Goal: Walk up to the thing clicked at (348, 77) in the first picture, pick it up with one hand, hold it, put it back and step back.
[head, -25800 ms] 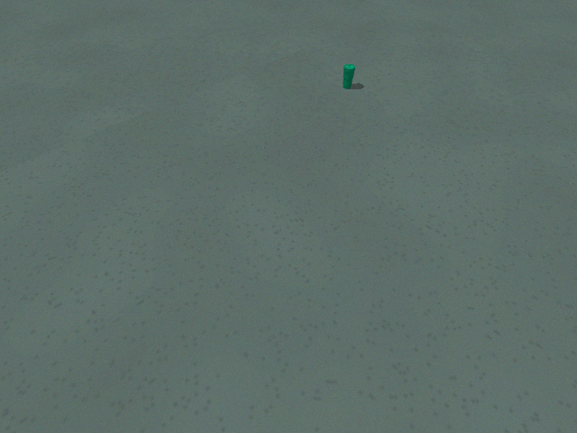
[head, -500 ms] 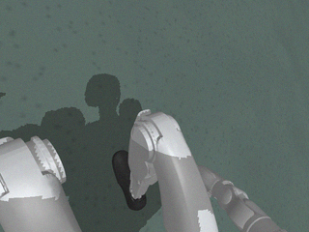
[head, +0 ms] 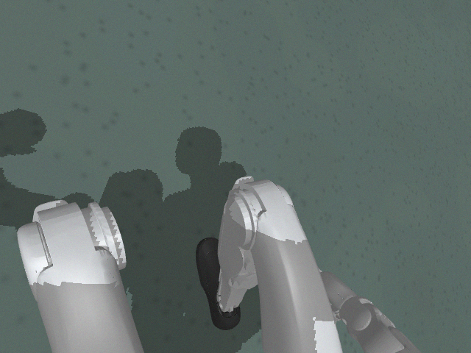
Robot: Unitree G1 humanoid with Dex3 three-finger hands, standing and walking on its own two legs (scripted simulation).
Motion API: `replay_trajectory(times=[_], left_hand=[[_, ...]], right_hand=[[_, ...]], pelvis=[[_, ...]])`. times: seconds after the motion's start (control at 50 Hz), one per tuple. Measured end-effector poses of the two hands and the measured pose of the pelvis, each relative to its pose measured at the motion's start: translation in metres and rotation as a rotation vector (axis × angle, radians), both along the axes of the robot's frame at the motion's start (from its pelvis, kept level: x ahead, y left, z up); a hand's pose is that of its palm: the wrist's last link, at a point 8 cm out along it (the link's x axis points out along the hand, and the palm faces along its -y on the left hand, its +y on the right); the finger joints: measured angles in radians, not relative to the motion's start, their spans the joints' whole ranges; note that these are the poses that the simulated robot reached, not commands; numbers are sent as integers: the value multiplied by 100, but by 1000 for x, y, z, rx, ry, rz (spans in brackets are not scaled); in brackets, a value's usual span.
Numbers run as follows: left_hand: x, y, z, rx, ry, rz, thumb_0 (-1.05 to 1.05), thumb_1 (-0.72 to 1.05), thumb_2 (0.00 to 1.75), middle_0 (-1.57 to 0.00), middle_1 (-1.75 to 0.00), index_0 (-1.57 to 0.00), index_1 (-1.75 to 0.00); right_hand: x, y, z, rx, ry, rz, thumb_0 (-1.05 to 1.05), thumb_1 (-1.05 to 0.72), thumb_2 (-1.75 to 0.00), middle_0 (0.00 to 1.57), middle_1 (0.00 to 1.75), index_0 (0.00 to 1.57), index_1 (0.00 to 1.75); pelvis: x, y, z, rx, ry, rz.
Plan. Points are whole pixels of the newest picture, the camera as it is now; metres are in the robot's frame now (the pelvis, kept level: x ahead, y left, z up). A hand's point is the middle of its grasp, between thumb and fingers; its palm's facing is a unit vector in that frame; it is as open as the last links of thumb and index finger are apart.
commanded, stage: rise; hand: left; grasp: from the side
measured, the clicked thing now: out of the picture +0.43 +0.33 -0.23
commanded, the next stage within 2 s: home in 0.08 s
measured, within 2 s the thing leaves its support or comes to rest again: neither
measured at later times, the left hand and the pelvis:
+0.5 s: hand out of the picture +0.29 +0.43 +0.01, palm faces +0.41 -0.76 -0.50, open 17.5 cm; pelvis +0.00 -0.01 +0.08, yaw +9 degrees
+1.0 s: hand out of the picture +0.23 +0.29 +0.21, palm faces +0.39 -0.82 -0.41, open 17.6 cm; pelvis +0.06 -0.02 +0.31, yaw +15 degrees
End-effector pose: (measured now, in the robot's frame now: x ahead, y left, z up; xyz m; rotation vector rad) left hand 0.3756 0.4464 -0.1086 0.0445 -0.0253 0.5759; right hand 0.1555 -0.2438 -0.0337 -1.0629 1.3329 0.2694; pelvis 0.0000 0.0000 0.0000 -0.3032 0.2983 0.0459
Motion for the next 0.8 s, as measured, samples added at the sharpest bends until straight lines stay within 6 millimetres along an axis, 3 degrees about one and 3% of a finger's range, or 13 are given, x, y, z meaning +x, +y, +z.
replay_trajectory(times=[0.2,0.36,0.48,0.6,0.8], left_hand=[[-39,18,29,13,251,-24,-2,-56,6,-6,-7,-6,-6],[-83,41,100,135,429,62,-2,-54,7,-6,-7,-6,-7],[-121,20,146,183,602,57,-1,-55,6,-5,-6,-5,-6],[-151,-26,186,157,724,23,-1,-54,6,-5,-6,-5,-6],[-174,-77,276,58,796,66,-1,-56,5,-6,-5,-5,-5]], right_hand=[[21,1,-5,122,-115,-150,0,-91,-90,21,30,21,31],[26,1,-4,229,-154,-290,0,-91,-90,21,30,21,31],[33,5,6,321,-166,-379,0,-90,-90,21,30,21,31],[56,15,44,398,-221,-398,1,-90,-90,21,30,21,31],[115,25,150,476,-409,-356,1,-90,-90,21,30,21,31]], pelvis=[[0,-5,13,45,84,32],[1,-10,40,84,175,64],[2,-12,75,118,244,84],[5,-19,126,148,284,99],[31,-28,221,189,258,140]])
